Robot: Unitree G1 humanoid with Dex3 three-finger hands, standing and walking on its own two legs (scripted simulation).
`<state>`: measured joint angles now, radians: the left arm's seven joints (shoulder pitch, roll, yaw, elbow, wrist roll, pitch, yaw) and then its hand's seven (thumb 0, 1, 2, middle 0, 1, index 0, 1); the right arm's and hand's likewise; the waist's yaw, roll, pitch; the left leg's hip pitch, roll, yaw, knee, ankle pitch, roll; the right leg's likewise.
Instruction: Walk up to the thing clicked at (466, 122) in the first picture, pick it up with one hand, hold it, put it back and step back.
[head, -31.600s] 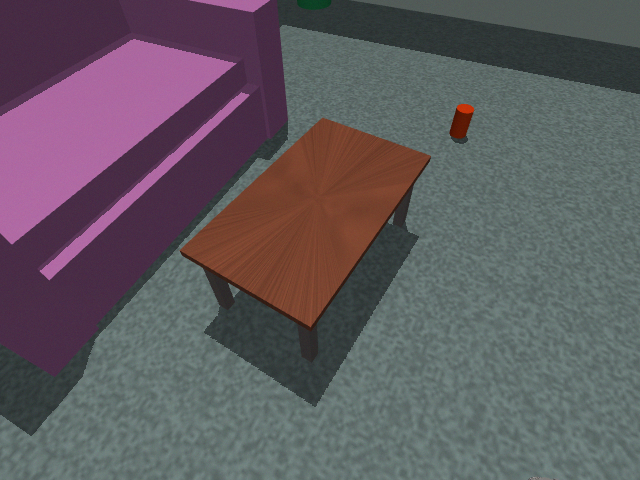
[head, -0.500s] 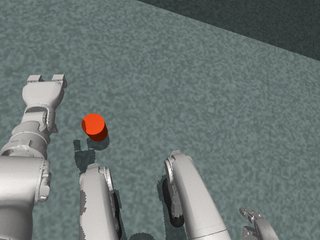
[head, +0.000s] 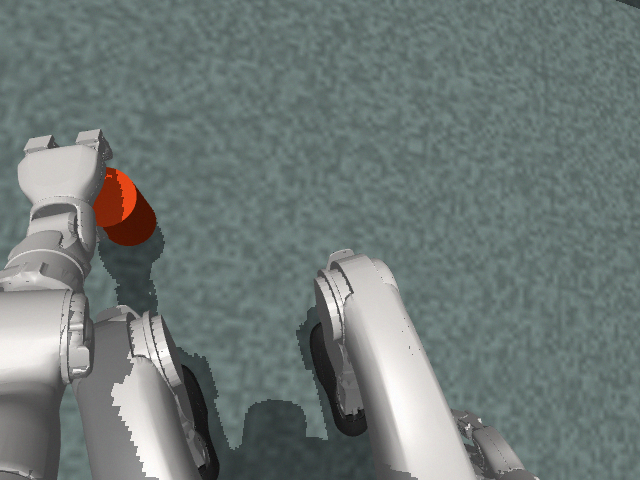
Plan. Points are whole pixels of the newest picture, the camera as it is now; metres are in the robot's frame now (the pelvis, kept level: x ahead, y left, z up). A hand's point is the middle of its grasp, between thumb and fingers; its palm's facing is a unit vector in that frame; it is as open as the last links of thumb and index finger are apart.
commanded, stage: rest palm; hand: left
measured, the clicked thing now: (118, 210) +0.48 +0.19 -0.27
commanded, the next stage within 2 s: none
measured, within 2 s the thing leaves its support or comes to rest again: neither
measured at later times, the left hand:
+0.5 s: hand (82, 209) +0.47 +0.21 -0.19, palm faces -0.49 -0.06 -0.87, open 13.2 cm
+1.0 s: hand (83, 208) +0.48 +0.22 -0.22, palm faces -0.47 -0.06 -0.88, open 12.9 cm
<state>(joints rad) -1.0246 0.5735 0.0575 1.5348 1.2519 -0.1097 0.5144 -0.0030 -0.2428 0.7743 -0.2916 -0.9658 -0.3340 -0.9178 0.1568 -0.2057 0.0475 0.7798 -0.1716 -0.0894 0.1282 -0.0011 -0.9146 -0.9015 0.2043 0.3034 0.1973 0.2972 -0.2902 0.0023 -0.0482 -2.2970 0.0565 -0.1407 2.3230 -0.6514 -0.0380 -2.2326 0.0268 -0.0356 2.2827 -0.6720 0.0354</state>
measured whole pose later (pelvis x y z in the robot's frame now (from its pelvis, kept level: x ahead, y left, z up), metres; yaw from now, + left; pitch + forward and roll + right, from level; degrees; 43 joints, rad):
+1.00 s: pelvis +0.00 +0.00 -0.03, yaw -2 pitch +32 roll -7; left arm -1.09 0.64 0.00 1.67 1.19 -0.11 0.51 -0.03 -0.39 0.92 -0.16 -1.13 -0.22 -1.07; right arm 0.16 -0.26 0.11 0.78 -0.20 -0.14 0.19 0.00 -0.91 -0.90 0.20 0.30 0.20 0.30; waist -0.30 -0.01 0.00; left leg -2.35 0.04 -0.19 2.45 -0.67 -0.05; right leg -2.27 0.04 -0.06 2.39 -0.68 0.04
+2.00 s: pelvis +0.00 +0.00 -0.04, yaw -4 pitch +30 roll -9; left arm -1.17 0.71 -0.07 1.81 1.21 -0.12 0.56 -0.05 -0.61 1.03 -0.10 -1.21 -0.13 -1.17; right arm 0.18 -0.30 0.18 0.76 -0.24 -0.23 0.25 0.00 -0.92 -0.91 0.20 0.30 0.19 0.30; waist -0.35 -0.03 0.03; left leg -2.35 0.04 -0.22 2.47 -0.66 -0.05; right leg -2.26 0.05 -0.09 2.38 -0.66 0.05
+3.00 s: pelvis +0.00 +0.00 -0.03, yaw -3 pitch +31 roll -9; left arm -1.17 0.70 -0.07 1.78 1.20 -0.11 0.53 -0.03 -0.61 1.03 -0.08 -1.12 -0.08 -1.12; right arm 0.18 -0.30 0.18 0.74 -0.24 -0.20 0.22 0.00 -0.92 -0.91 0.20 0.30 0.19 0.30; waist -0.35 -0.03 0.03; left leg -2.35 0.03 -0.21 2.46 -0.66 -0.05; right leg -2.26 0.05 -0.08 2.37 -0.67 0.05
